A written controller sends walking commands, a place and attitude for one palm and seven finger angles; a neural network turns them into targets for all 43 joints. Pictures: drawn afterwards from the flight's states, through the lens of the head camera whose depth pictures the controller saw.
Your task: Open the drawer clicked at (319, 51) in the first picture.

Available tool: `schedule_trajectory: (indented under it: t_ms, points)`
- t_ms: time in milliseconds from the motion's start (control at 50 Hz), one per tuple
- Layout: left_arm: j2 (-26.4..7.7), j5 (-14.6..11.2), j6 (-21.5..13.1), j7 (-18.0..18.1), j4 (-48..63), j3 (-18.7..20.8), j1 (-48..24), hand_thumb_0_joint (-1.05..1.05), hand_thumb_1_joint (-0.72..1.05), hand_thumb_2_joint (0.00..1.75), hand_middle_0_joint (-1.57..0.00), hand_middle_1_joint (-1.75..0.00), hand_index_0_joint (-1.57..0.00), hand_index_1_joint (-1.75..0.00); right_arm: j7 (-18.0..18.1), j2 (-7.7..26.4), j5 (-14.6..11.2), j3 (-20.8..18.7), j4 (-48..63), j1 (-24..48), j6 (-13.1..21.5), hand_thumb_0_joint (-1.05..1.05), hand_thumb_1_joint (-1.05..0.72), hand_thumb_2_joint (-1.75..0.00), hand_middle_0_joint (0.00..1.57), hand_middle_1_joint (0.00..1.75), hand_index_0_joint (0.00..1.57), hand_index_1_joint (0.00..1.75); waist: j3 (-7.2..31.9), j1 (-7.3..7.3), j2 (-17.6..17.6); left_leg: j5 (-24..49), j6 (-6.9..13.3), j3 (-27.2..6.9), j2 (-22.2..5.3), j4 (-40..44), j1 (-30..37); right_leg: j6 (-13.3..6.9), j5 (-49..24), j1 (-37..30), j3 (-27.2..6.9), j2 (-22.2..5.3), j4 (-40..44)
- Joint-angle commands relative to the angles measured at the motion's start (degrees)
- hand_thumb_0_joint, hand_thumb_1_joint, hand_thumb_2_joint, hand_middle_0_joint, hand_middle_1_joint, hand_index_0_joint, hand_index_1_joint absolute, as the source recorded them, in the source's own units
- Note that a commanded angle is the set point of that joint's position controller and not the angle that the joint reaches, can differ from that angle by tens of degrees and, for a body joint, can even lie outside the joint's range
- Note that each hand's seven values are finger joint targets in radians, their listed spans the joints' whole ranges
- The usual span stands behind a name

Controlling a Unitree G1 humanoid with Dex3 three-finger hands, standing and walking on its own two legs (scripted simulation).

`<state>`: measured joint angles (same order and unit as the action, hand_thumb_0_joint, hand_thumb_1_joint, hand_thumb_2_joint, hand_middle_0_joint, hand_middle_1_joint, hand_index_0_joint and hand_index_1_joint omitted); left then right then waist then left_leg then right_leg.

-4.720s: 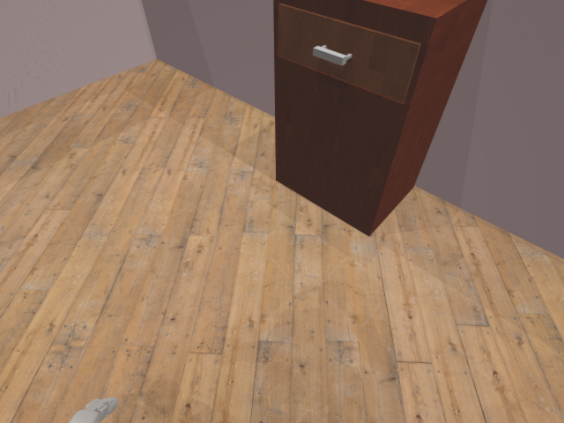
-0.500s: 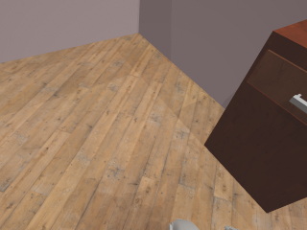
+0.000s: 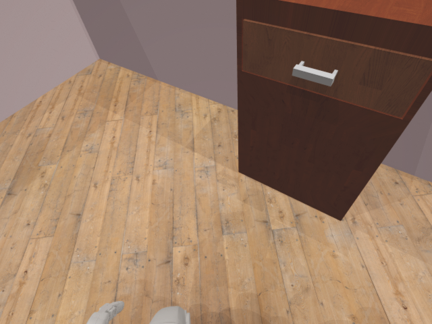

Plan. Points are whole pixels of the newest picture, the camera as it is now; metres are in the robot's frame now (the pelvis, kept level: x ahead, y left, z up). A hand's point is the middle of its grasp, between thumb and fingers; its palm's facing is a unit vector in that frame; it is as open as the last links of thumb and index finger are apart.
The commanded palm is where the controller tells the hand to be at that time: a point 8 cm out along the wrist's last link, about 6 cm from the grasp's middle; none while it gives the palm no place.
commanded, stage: turn to face it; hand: left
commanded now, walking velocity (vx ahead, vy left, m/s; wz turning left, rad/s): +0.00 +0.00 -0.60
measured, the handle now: (315, 71) +0.79 -0.28 +0.00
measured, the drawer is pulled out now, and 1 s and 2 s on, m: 0.00 0.00 0.00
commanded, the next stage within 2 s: take the last steps up to it in 0.76 s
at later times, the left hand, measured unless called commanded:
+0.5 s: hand out of the picture +0.08 +0.24 -0.17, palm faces -0.20 -0.95 -0.22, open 7.4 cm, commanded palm none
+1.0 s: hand out of the picture +0.13 +0.11 -0.14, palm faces -0.48 -0.84 -0.25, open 7.4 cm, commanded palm none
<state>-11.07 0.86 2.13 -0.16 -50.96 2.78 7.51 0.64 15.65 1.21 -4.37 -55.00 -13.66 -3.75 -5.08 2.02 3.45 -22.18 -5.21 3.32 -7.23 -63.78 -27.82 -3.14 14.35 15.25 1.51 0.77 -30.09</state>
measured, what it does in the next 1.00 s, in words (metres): steps on the spot, turning right: left foot, then right foot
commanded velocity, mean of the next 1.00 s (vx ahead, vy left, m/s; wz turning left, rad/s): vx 0.05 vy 0.00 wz -0.40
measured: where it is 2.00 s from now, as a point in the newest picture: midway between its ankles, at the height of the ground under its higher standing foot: outside the picture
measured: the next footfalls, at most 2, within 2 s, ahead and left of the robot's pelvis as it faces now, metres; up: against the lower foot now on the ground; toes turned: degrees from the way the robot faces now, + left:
left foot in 0.38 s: +0.04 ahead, +0.14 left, +0.00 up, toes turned -12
right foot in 0.78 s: -0.05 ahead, -0.10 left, +0.00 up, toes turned -32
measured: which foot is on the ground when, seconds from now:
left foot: up 0.00-0.36, down 0.38-0.78, up 0.80-1.00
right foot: down 0.00-0.38, up 0.40-0.76, down 0.78-1.00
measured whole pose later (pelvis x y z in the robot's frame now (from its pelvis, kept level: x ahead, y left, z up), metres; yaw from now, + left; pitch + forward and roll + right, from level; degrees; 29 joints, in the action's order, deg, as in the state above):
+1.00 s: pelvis -0.05 +0.00 +0.00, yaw -29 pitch -1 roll +1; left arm -9.4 1.1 0.4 0.2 -54.4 1.7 8.9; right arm 0.2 14.3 1.7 -3.6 -58.2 -15.6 -3.1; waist -2.6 2.1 3.3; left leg -20.9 -4.3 2.9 -6.0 -61.3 -26.1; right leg -2.8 13.4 12.2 3.2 0.5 -26.5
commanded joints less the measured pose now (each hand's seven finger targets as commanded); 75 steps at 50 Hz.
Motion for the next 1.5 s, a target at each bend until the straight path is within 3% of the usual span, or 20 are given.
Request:
schedule_trajectory:
  t_ms: [0, 300, 320, 360, 380, 460, 600, 720, 740, 760, 780, 880, 980, 1140, 1220, 1240, 1280, 1300, 1380, 1480]
  points:
    - [-12.3, -0.2, -1.6, 0.8, 3.2, 3.5, 2.3, 0.00, 0.90, 0.90, -0.20, -0.30, -0.20, -0.30, 0.4, 3.5, 0.1, -0.9, 4.3, -0.1, 1.5, 0.00, -0.90, -0.90, 0.20, 0.30, 0.20, 0.30, 7.4, -2.04, -10.6, 3.1, -1.3, -2.2, 0.5, 0.7, -4.1, -5.0, -18.7, -7.6, -14.6, -12.5, 10.9]
    - [-13.8, 0.2, -0.1, 0.6, 3.1, 4.3, 2.1, 0.00, 0.90, 0.90, -0.20, -0.30, -0.20, -0.30, 1.6, 2.7, -1.4, -0.4, 6.3, 0.7, 3.1, 0.00, -0.90, -0.90, 0.20, 0.30, 0.20, 0.30, 10.2, -1.27, -12.5, 3.2, 2.4, -3.0, 7.2, 35.0, 16.2, -4.1, -15.2, -0.2, -28.8, -8.8, 7.3]
    - [-12.6, -0.2, 0.0, 0.5, 3.5, 4.2, 0.9, 0.00, 0.90, 0.90, -0.20, -0.30, -0.20, -0.30, 2.0, 3.8, -1.4, -0.5, 5.5, -2.4, 3.6, 0.00, -0.90, -0.90, 0.20, 0.30, 0.20, 0.30, 11.2, 0.42, -10.4, 7.6, 3.2, -3.5, 5.3, 41.8, 24.0, -1.5, -11.2, 4.7, -26.2, -5.9, 4.3]
    - [-7.8, -0.7, 0.2, -0.4, 4.7, 3.3, 3.0, 0.00, 0.90, 0.90, -0.20, -0.30, -0.20, -0.30, 1.9, 11.9, -0.7, -1.9, 7.7, 0.2, 3.6, 0.00, -0.90, -0.90, 0.20, 0.30, 0.20, 0.30, 8.8, -0.46, 14.8, 3.7, 9.7, -25.4, -17.5, 52.5, 27.8, 4.6, 16.7, 21.0, -9.6, 5.0, -17.5]
    - [-10.2, 0.2, 0.5, -0.6, 4.3, 4.1, 2.6, 0.00, 0.90, 0.90, -0.20, -0.30, -0.20, -0.30, 1.8, 11.7, -0.3, -1.5, 9.1, 2.9, 3.3, 0.00, -0.90, -0.90, 0.20, 0.30, 0.20, 0.30, 5.8, -0.59, 10.1, 2.1, 13.2, -24.8, -20.9, 52.9, 18.9, 5.7, 17.0, 19.2, -7.4, 1.3, -27.6]
    - [-9.4, 0.8, 1.4, -1.9, 0.9, 4.6, 7.0, 0.00, 0.90, 0.90, -0.20, -0.30, -0.20, -0.30, 2.0, 5.4, -0.1, 0.2, 10.4, 9.7, 4.0, 0.00, -0.90, -0.90, 0.20, 0.30, 0.20, 0.30, 3.4, -4.69, 4.4, 13.4, 10.4, -5.5, -8.9, 49.0, 15.1, 7.2, 6.8, 17.6, -4.1, -0.5, -40.1]
    - [-5.7, 0.1, 1.0, -1.6, 2.5, 2.4, -0.3, 0.00, 0.90, 0.90, -0.20, -0.30, -0.20, -0.30, 1.4, 6.9, 0.2, -1.0, 5.1, -2.2, 4.1, 0.00, -0.90, -0.90, 0.20, 0.30, 0.20, 0.30, 4.9, 0.64, 7.0, 35.9, 13.3, -1.8, -11.5, 42.7, 25.4, 7.5, 11.8, 13.7, 1.5, -2.9, -21.7]
    - [-5.9, 0.1, -0.5, -1.0, 0.6, 2.0, 4.6, 0.00, 0.90, 0.90, -0.20, -0.30, -0.20, -0.30, 0.7, 8.4, 0.0, -1.7, 3.6, -1.1, 3.5, 0.00, -0.90, -0.90, 0.20, 0.30, 0.20, 0.30, 7.5, -2.18, 7.6, 33.0, 9.2, 2.1, -10.9, 33.9, 20.3, 5.1, 0.6, -1.9, 4.4, -1.6, 1.2]
    - [-8.7, 0.3, -1.4, -0.7, -0.8, 2.4, 8.3, 0.00, 0.90, 0.90, -0.20, -0.30, -0.20, -0.30, 0.5, 7.0, -0.4, -1.5, 3.4, -1.8, 3.4, 0.00, -0.90, -0.90, 0.20, 0.30, 0.20, 0.30, 10.0, -3.66, 1.3, 25.8, 5.9, 4.9, -8.4, 26.3, 16.2, 4.2, -9.1, -10.3, 0.6, -4.8, 9.1]
    - [-15.8, 1.0, -2.3, 0.3, -1.6, 3.6, 10.9, 0.00, 0.90, 0.90, -0.20, -0.30, -0.20, -0.30, 0.2, 1.8, -0.8, -0.2, 4.9, -2.2, 3.3, 0.00, -0.90, -0.90, 0.20, 0.30, 0.20, 0.30, 10.9, -4.85, -18.5, -2.9, 2.2, 8.1, -1.6, 14.1, -0.5, -0.6, -27.7, -21.1, -17.2, -19.4, 11.8]
    - [-16.9, 0.0, -2.0, 1.0, -2.4, 3.7, 13.3, 0.00, 0.90, 0.90, -0.20, -0.30, -0.20, -0.30, 0.7, 1.6, -0.7, 0.5, 6.6, 3.2, 2.5, 0.00, -0.90, -0.90, 0.20, 0.30, 0.20, 0.30, 10.7, -6.79, -19.0, -15.4, 1.7, 1.7, 0.8, 7.0, -3.3, -6.4, -42.1, -16.6, -21.2, -24.5, 8.8]
    - [-9.7, -0.1, -2.1, 1.5, -0.6, 2.1, 3.7, 0.00, 0.90, 0.90, -0.20, -0.30, -0.20, -0.30, 0.3, 1.9, 0.2, 0.2, 1.0, -1.6, 1.7, 0.00, -0.90, -0.90, 0.20, 0.30, 0.20, 0.30, 7.1, -1.91, -12.0, -0.5, 1.0, -2.2, 0.1, -1.1, -3.0, -5.1, -18.8, -9.0, -10.7, -15.0, 12.1]
    - [-9.3, 0.1, -3.5, 1.0, -2.4, 2.0, 6.4, 0.00, 0.90, 0.90, -0.20, -0.30, -0.20, -0.30, -0.9, 1.5, 0.9, 0.0, 0.0, -1.3, 2.5, 0.00, -0.90, -0.90, 0.20, 0.30, 0.20, 0.30, 3.3, -3.03, -10.8, 3.9, 0.6, -0.4, 0.4, 5.2, -3.6, -5.3, 6.6, -6.8, -13.5, -14.2, 18.9]
    - [-9.5, 0.6, -4.6, 1.0, -6.1, 2.1, 10.4, 0.00, 0.90, 0.90, -0.20, -0.30, -0.20, -0.30, -1.6, -0.8, 0.3, 0.5, 0.4, 1.2, 4.4, 0.00, -0.90, -0.90, 0.20, 0.30, 0.20, 0.30, 1.2, -4.38, -11.1, -0.1, 2.2, 0.7, 1.4, 22.2, 1.7, -7.8, 11.9, -6.3, -17.8, -16.5, 20.7]
    - [-8.6, 0.0, -4.1, 0.7, -7.4, 2.1, 8.7, 0.00, 0.90, 0.90, -0.20, -0.30, -0.20, -0.30, -1.0, -1.5, 0.0, 0.9, -2.8, -7.0, 5.7, 0.00, -0.90, -0.90, 0.20, 0.30, 0.20, 0.30, 2.2, -0.59, -8.4, 7.5, 3.1, 4.4, 4.0, 37.4, 20.3, -4.1, 15.1, 3.4, -12.0, -11.3, 14.8]
    - [-6.8, -0.1, -3.8, 0.4, -7.4, 1.7, 8.8, 0.00, 0.90, 0.90, -0.20, -0.30, -0.20, -0.30, -0.5, 0.0, -0.1, 0.7, -4.2, -10.2, 6.1, 0.00, -0.90, -0.90, 0.20, 0.30, 0.20, 0.30, 2.1, 0.73, -3.0, 4.5, 3.6, 2.2, 2.6, 40.3, 27.7, -2.3, 16.1, 9.8, -9.7, -8.3, 9.5]
    - [-1.8, -0.1, -3.5, 0.0, -4.7, 0.7, 6.7, 0.00, 0.90, 0.90, -0.20, -0.30, -0.20, -0.30, 0.2, 8.1, 0.7, -1.1, -5.1, -18.6, 5.8, 0.00, -0.90, -0.90, 0.20, 0.30, 0.20, 0.30, -0.4, 3.91, 17.8, -22.8, 11.7, -25.8, -17.9, 57.5, 27.2, 2.0, 18.2, 22.6, 3.5, 0.9, -18.0]
    - [-3.3, 0.5, -3.3, 0.1, -4.2, 1.1, 4.3, 0.00, 0.90, 0.90, -0.20, -0.30, -0.20, -0.30, 0.3, 7.5, 0.6, -0.9, -4.5, -15.6, 5.4, 0.00, -0.90, -0.90, 0.20, 0.30, 0.20, 0.30, -4.3, 2.97, 11.9, -27.4, 13.7, -28.3, -19.8, 60.7, 20.4, 1.4, 15.9, 22.9, -0.5, -2.5, -25.7]
    - [-1.8, 1.2, -3.2, -1.1, -8.4, 1.2, 8.7, 0.00, 0.90, 0.90, -0.20, -0.30, -0.20, -0.30, 0.9, 0.5, 0.0, 1.4, -4.0, -9.7, 7.3, 0.00, -0.90, -0.90, 0.20, 0.30, 0.20, 0.30, -4.2, -1.32, 1.6, -5.9, 9.6, -11.5, -10.3, 58.6, 17.2, 2.8, 1.3, 20.6, -0.9, -5.6, -34.2]
    - [-0.8, 0.9, -2.7, -0.7, -8.8, 1.4, 8.9, 0.00, 0.90, 0.90, -0.20, -0.30, -0.20, -0.30, 1.4, -1.6, -0.5, 1.6, -6.7, -14.1, 8.4, 0.00, -0.90, -0.90, 0.20, 0.30, 0.20, 0.30, -1.6, -1.59, 0.5, 10.6, 11.2, -5.9, -9.3, 56.8, 23.7, 4.7, -3.8, 23.6, -0.4, -7.0, -32.6]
